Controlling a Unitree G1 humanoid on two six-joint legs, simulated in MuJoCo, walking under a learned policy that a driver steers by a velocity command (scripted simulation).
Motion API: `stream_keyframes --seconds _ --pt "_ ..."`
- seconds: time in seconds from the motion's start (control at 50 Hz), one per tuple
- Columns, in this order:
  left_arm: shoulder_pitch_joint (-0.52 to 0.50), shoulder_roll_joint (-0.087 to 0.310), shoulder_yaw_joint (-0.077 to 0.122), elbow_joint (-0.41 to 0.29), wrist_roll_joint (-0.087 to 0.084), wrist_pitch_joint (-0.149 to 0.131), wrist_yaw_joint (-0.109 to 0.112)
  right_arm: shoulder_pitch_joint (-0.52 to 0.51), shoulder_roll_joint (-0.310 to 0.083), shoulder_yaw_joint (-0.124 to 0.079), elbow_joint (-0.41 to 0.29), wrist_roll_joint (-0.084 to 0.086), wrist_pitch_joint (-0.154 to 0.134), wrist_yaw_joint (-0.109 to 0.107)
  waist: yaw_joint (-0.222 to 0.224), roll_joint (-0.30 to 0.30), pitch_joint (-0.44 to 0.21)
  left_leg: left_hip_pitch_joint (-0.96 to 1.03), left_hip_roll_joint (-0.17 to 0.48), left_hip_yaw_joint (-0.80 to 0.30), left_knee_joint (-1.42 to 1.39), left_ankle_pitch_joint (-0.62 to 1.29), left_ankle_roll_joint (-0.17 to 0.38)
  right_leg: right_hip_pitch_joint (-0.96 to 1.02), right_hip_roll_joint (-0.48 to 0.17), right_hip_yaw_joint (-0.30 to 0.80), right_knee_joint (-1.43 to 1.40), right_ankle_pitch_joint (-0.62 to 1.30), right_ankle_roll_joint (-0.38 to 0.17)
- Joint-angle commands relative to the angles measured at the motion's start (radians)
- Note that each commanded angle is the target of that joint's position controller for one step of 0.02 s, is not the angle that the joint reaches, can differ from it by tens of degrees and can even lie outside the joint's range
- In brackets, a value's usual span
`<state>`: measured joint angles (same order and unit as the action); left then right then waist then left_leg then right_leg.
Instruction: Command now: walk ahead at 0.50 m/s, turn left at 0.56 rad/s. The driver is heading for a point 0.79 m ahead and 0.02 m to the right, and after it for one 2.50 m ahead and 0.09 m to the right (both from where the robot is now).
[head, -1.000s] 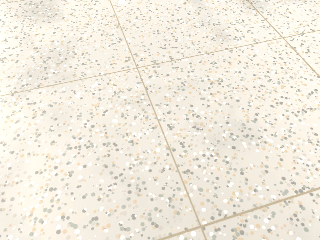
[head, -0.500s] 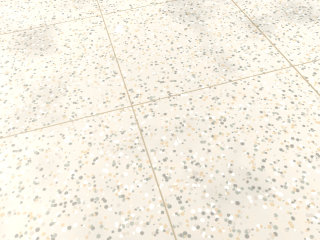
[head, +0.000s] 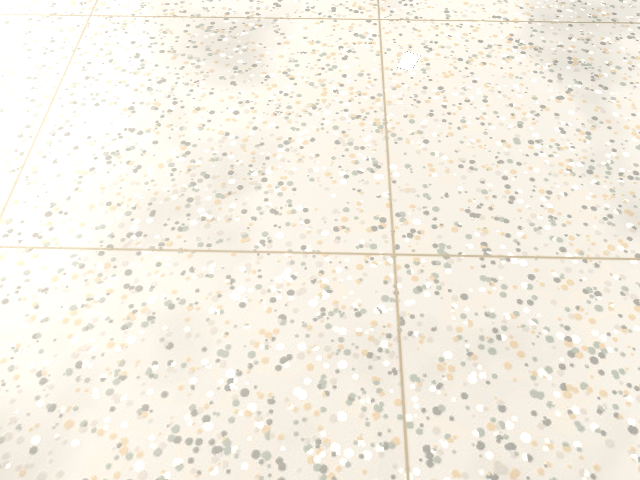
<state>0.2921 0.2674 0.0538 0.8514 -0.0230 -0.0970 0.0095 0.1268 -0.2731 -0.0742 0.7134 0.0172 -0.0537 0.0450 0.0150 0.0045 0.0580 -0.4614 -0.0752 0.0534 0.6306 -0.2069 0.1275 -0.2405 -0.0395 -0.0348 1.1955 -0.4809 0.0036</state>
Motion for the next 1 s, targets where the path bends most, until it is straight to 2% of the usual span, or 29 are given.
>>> stream_keyframes --seconds 0.02,0.04,0.06,0.1,0.14,0.22,0.26,0.32,0.36,0.38,0.4,0.42,0.44,0.46,0.48,0.5,0.52,0.54,0.58,0.62,0.72,0.8,0.86,0.9,0.92,0.94,0.96,0.98,1.0 --pt "-0.095 0.126 0.021 -0.141 0.003 -0.068 -0.001 0.135 -0.123 -0.038 -0.036 0.003 -0.02 -0.01 -0.05 -0.03 -0.156 0.525 0.301 -0.526 -0.343 0.162 0.21 -0.521 -0.053 0.132 0.082 0.112 -0.022" --pt "-0.072 0.139 0.031 -0.137 0.021 -0.055 0.002 0.09 -0.095 -0.028 -0.054 -0.003 -0.021 -0.014 -0.014 -0.022 -0.132 0.42 0.267 -0.459 -0.363 0.239 0.196 -0.447 -0.076 0.134 0.024 0.145 -0.012" --pt "-0.055 0.138 0.035 -0.141 0.027 -0.039 0.0 0.079 -0.094 -0.026 -0.063 -0.008 -0.021 -0.017 0.007 -0.008 -0.122 0.356 0.249 -0.435 -0.385 0.272 0.191 -0.4 -0.084 0.132 -0.012 0.164 0.0" --pt "-0.06 0.109 0.031 -0.155 0.038 -0.018 0.002 0.094 -0.116 -0.031 -0.061 -0.003 -0.026 -0.026 0.017 -0.002 -0.104 0.274 0.229 -0.379 -0.403 0.364 0.194 -0.377 -0.082 0.107 -0.098 0.196 0.032" --pt "-0.131 0.086 0.022 -0.184 0.044 -0.009 0.006 0.127 -0.146 -0.039 -0.053 -0.002 -0.024 -0.04 0.0 0.013 -0.079 0.222 0.197 -0.327 -0.408 0.395 0.177 -0.387 -0.064 0.085 -0.222 0.291 0.057" --pt "-0.273 0.051 0.003 -0.215 0.034 -0.016 -0.007 0.188 -0.142 -0.036 -0.035 0.006 -0.01 -0.055 -0.067 0.073 -0.075 0.206 0.138 -0.267 -0.375 0.28 0.104 -0.313 -0.004 0.064 -0.542 0.552 0.057" --pt "-0.324 0.058 0.002 -0.227 0.024 -0.024 -0.021 0.231 -0.139 -0.032 -0.016 0.005 -0.01 -0.054 -0.098 0.087 -0.072 0.235 0.167 -0.298 -0.366 0.216 0.096 -0.284 0.01 0.062 -0.608 0.613 0.048" --pt "-0.363 0.091 0.012 -0.25 0.021 -0.038 -0.036 0.267 -0.137 -0.029 0.004 0.004 -0.007 -0.055 -0.107 0.095 -0.057 0.357 0.227 -0.372 -0.301 0.206 0.089 -0.317 0.013 0.078 -0.679 0.535 0.006" --pt "-0.332 0.112 0.021 -0.25 0.02 -0.045 -0.039 0.257 -0.149 -0.032 0.008 0.0 -0.002 -0.057 -0.082 0.12 -0.055 0.413 0.256 -0.408 -0.259 0.277 0.075 -0.286 0.021 0.07 -0.705 0.443 -0.028" --pt "-0.27 0.124 0.029 -0.236 0.021 -0.048 -0.037 0.237 -0.149 -0.032 0.004 0.0 0.001 -0.058 -0.043 0.13 -0.074 0.421 0.242 -0.399 -0.207 0.39 0.06 -0.205 0.039 0.048 -0.739 0.429 -0.052" --pt "-0.161 0.152 0.045 -0.208 0.029 -0.052 -0.032 0.22 -0.128 -0.024 -0.004 -0.003 0.002 -0.056 0.011 0.115 -0.144 0.401 0.19 -0.361 -0.082 0.511 0.036 -0.041 0.033 0.048 -0.755 0.46 -0.087" --pt "0.005 0.202 0.058 -0.19 0.041 -0.052 -0.026 0.203 -0.095 -0.006 -0.029 -0.017 -0.001 -0.055 0.085 0.04 -0.287 0.27 0.133 -0.301 0.174 0.393 -0.001 0.227 -0.109 0.193 -0.718 0.498 -0.159" --pt "0.131 0.273 0.082 -0.145 0.046 -0.041 -0.031 0.355 -0.03 0.013 -0.025 0.008 -0.014 -0.053 0.054 -0.259 -0.425 -0.112 -0.023 -0.198 0.542 -0.085 -0.084 0.599 -0.315 0.619 -0.772 0.302 -0.332" --pt "0.15 0.189 0.062 -0.133 0.016 -0.036 -0.039 0.346 -0.084 0.011 -0.014 0.013 -0.023 -0.051 0.07 -0.261 -0.387 -0.271 -0.003 -0.251 0.655 -0.362 -0.087 0.604 -0.352 0.806 -0.884 0.079 -0.329" --pt "0.086 0.134 0.045 -0.141 0.008 -0.029 -0.034 0.234 -0.143 -0.005 -0.031 0.021 -0.024 -0.047 0.08 -0.151 -0.223 -0.341 0.051 -0.243 0.703 -0.284 -0.083 0.472 -0.322 0.682 -0.904 0.006 -0.283" --pt "0.018 0.12 0.035 -0.156 0.017 -0.019 -0.031 0.159 -0.137 -0.001 -0.05 0.01 -0.025 -0.047 0.057 -0.064 -0.14 -0.324 0.099 -0.191 0.673 -0.201 -0.083 0.332 -0.282 0.563 -0.924 0.073 -0.254" --pt "-0.022 0.101 0.027 -0.156 0.023 -0.015 -0.033 0.118 -0.124 -0.003 -0.061 -0.007 -0.027 -0.045 0.034 -0.035 -0.072 -0.303 0.132 -0.17 0.603 -0.148 -0.086 0.215 -0.241 0.483 -0.957 0.166 -0.248" --pt "-0.042 0.087 0.019 -0.157 0.032 -0.017 -0.034 0.128 -0.111 -0.005 -0.06 -0.012 -0.025 -0.044 0.004 -0.057 -0.061 -0.249 0.162 -0.166 0.551 -0.11 -0.088 0.145 -0.209 0.424 -0.981 0.246 -0.236" --pt "-0.045 0.088 0.018 -0.146 0.027 -0.022 -0.037 0.163 -0.075 0.001 -0.047 -0.007 -0.017 -0.042 -0.018 -0.094 -0.069 -0.192 0.176 -0.138 0.487 -0.085 -0.101 0.085 -0.173 0.338 -1.015 0.354 -0.241" --pt "-0.03 0.119 0.026 -0.13 0.021 -0.025 -0.032 0.126 -0.057 0.008 -0.061 -0.013 -0.014 -0.046 -0.016 -0.086 -0.059 -0.211 0.187 -0.119 0.395 -0.033 -0.119 0.072 -0.17 0.275 -1.041 0.454 -0.254" --pt "0.03 0.157 0.033 -0.091 0.007 -0.008 -0.021 -0.033 -0.027 0.024 -0.092 -0.013 -0.028 -0.037 0.04 -0.07 -0.042 -0.166 0.167 -0.083 0.075 0.222 -0.134 0.091 -0.132 0.149 -1.048 0.524 -0.214" --pt "0.11 0.167 0.033 -0.05 -0.002 0.008 -0.021 -0.148 -0.035 0.023 -0.129 0.0 -0.037 -0.019 0.082 -0.073 -0.013 -0.136 0.136 -0.071 -0.05 0.249 -0.125 0.153 -0.166 0.165 -1.012 0.501 -0.205" --pt "0.114 0.186 0.039 -0.037 -0.005 0.027 -0.013 -0.15 -0.066 0.011 -0.144 0.001 -0.052 -0.007 0.049 -0.09 -0.013 -0.081 0.114 -0.081 -0.124 0.153 -0.097 0.211 -0.2 0.219 -0.944 0.536 -0.184" --pt "0.083 0.191 0.038 -0.041 -0.005 0.034 -0.007 0.004 -0.114 -0.016 -0.101 -0.005 -0.059 -0.014 -0.046 -0.086 -0.096 0.165 0.079 -0.05 -0.187 0.137 -0.063 0.179 -0.157 0.194 -0.785 0.711 -0.148" --pt "0.071 0.149 0.022 -0.055 0.007 0.031 -0.008 0.164 -0.17 -0.038 -0.069 -0.019 -0.06 -0.025 -0.119 -0.057 -0.22 0.431 0.162 -0.116 -0.148 0.169 -0.018 0.057 -0.1 0.153 -0.569 0.661 -0.112" --pt "0.136 0.048 -0.009 -0.089 0.02 0.016 -0.009 0.307 -0.269 -0.061 -0.055 -0.043 -0.052 -0.037 -0.136 0.151 -0.392 0.831 0.425 -0.454 -0.139 0.141 0.094 -0.3 0.033 0.064 -0.188 0.296 -0.04" --pt "0.181 0.056 -0.012 -0.082 -0.003 0.001 -0.011 0.341 -0.23 -0.052 -0.038 -0.034 -0.042 -0.034 -0.13 0.292 -0.482 0.88 0.519 -0.746 -0.265 -0.024 0.171 -0.472 0.07 0.146 0.011 -0.111 -0.026" --pt "0.116 0.15 0.017 -0.086 -0.024 0.001 -0.011 0.288 -0.163 -0.031 -0.039 -0.023 -0.04 -0.034 -0.132 0.181 -0.323 0.756 0.481 -0.64 -0.299 -0.116 0.131 -0.55 0.015 0.177 0.095 -0.054 -0.027" --pt "0.049 0.154 0.02 -0.103 -0.022 0.005 -0.01 0.225 -0.125 -0.018 -0.042 -0.017 -0.039 -0.034 -0.11 0.135 -0.217 0.621 0.442 -0.504 -0.325 -0.111 0.096 -0.557 -0.028 0.148 0.085 0.033 -0.029"
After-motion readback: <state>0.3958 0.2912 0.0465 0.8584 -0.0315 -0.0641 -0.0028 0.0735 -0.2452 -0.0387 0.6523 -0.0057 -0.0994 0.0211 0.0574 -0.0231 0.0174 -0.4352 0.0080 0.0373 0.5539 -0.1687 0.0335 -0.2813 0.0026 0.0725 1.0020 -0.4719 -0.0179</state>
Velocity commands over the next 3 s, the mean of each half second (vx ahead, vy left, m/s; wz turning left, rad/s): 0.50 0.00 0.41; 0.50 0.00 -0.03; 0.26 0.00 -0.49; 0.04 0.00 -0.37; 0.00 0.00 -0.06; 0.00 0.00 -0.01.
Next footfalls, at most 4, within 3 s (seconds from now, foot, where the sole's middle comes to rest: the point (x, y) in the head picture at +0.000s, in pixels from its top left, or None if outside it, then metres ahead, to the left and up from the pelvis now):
0.40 right None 0.42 -0.11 -0.76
0.92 left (250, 385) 0.63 0.19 -0.76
1.40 right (351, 297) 0.86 -0.03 -0.76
1.84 left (255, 292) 0.87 0.20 -0.76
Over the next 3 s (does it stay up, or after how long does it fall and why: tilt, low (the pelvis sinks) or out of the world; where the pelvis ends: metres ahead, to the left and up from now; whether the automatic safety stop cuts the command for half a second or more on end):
stays up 0.77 0.09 0.02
